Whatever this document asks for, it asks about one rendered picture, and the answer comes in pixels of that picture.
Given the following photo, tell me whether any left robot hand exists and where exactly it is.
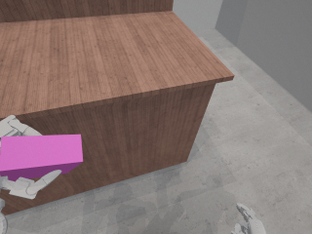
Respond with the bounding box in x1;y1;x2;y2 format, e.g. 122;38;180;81
0;115;62;200

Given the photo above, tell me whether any sponge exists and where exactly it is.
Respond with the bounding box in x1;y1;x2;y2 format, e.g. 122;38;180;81
0;135;84;181

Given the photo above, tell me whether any right robot hand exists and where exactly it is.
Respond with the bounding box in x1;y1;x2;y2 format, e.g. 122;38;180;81
231;203;267;234

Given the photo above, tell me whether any table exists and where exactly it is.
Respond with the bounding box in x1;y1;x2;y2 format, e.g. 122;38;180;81
0;0;235;215

